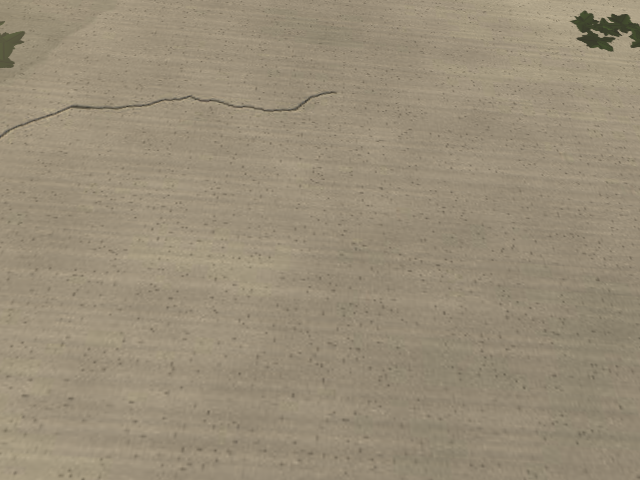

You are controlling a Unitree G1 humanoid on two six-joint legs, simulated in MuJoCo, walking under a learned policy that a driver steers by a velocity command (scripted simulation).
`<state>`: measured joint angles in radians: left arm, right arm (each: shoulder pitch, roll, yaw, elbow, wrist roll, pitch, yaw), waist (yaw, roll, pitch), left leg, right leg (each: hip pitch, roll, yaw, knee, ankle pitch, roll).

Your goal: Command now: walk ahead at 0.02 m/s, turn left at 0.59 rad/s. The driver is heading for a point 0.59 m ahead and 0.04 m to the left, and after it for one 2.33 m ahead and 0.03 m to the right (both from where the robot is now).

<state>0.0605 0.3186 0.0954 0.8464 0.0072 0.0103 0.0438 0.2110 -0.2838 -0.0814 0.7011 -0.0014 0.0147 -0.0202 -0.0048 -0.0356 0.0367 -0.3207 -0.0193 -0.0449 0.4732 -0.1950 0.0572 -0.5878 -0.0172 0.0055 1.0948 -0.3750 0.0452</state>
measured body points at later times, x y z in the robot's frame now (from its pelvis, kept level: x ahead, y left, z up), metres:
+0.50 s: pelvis +0.02 -0.03 +0.00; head +0.05 -0.05 +0.45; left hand +0.08 +0.26 -0.10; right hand +0.23 -0.28 -0.11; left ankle -0.04 +0.10 -0.67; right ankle +0.04 -0.15 -0.74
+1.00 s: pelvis +0.11 -0.03 -0.01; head +0.12 -0.03 +0.44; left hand +0.23 +0.27 -0.10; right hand +0.17 -0.31 -0.13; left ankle -0.04 +0.10 -0.74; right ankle +0.20 -0.12 -0.74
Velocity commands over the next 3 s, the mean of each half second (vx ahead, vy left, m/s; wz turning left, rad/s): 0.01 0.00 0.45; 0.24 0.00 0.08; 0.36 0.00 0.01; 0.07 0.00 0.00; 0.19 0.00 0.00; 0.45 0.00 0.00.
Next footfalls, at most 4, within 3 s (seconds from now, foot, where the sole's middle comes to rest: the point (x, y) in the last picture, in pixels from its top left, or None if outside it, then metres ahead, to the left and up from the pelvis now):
0.32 right None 0.08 -0.14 -0.78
0.66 left None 0.00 0.11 -0.78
1.02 right None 0.24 -0.11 -0.78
1.50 left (221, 461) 0.48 0.16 -0.78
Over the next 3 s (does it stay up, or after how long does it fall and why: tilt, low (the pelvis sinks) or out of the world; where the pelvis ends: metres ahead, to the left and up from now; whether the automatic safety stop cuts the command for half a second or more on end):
stays up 0.80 0.07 -0.01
